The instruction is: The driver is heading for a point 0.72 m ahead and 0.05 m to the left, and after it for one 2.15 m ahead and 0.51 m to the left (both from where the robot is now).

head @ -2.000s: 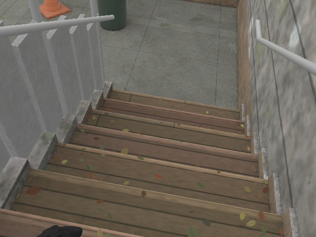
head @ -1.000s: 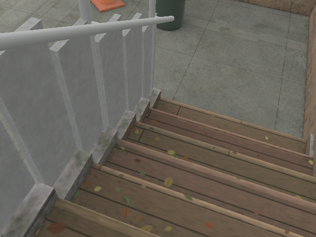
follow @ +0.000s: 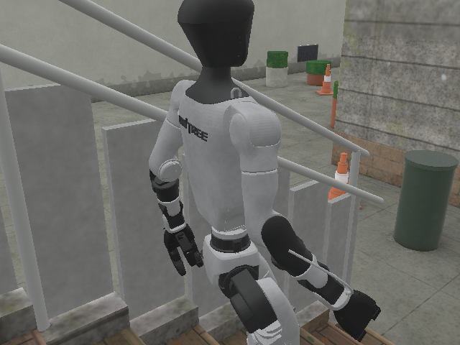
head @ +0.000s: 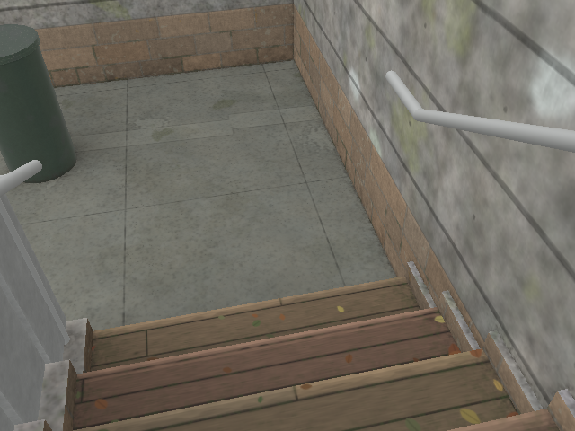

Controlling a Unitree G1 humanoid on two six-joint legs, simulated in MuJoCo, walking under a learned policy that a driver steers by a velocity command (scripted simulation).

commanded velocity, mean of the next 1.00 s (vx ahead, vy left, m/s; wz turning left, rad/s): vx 0.50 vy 0.00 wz -0.11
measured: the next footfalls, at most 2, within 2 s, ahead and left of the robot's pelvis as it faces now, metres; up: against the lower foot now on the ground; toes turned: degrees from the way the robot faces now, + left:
left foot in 0.08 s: +0.17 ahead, +0.14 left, -0.17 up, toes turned -5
right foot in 0.74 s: +0.55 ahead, -0.07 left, -0.34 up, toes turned -7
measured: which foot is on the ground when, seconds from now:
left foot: up 0.00-0.06, down 0.08-0.74, up 0.76-1.00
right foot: down 0.00-0.08, up 0.10-0.72, down 0.74-1.00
